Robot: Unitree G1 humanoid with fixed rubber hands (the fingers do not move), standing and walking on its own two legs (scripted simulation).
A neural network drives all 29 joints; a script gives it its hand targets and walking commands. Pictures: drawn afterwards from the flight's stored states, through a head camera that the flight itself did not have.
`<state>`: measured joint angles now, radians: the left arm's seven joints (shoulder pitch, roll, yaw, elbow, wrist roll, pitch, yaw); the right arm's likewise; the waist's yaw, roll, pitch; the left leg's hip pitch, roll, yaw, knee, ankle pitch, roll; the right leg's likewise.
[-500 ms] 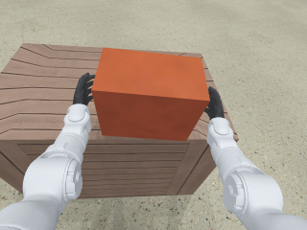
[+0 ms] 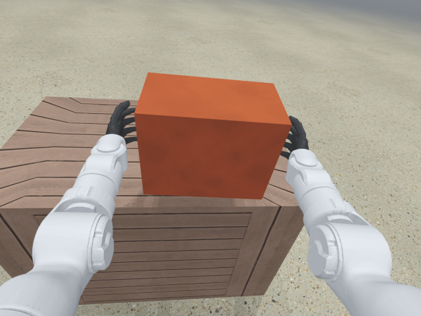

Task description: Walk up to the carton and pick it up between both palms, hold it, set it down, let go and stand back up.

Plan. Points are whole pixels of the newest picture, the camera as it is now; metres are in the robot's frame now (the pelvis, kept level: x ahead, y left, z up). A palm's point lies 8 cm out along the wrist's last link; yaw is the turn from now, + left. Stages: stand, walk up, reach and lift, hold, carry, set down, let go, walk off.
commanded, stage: reach and lift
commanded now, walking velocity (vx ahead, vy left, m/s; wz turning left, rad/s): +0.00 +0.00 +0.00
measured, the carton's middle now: (207, 139) +0.47 +0.02 +0.13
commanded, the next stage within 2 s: hold in 1.68 s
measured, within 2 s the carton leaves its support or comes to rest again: neither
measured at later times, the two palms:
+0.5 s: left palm (109, 135) +0.40 +0.22 +0.17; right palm (295, 134) +0.41 -0.15 +0.20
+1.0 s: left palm (107, 133) +0.39 +0.22 +0.19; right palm (299, 134) +0.40 -0.16 +0.21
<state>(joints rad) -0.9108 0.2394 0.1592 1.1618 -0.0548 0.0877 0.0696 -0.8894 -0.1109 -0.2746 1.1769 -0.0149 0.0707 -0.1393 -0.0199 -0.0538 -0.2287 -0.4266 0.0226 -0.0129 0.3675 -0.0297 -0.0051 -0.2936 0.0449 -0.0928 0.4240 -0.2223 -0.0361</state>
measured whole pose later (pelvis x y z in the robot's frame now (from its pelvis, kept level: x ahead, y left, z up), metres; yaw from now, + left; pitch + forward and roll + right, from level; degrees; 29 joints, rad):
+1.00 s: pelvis +0.01 +0.00 +0.01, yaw +0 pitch +0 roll -1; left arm -0.72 0.20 0.25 0.61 0.10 0.52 0.03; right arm -0.89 -0.11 -0.15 0.97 0.09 0.31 -0.16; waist -0.03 -0.06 -0.18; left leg -0.28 0.02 -0.01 0.32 -0.03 -0.01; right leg -0.14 0.04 -0.09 0.35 -0.22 -0.04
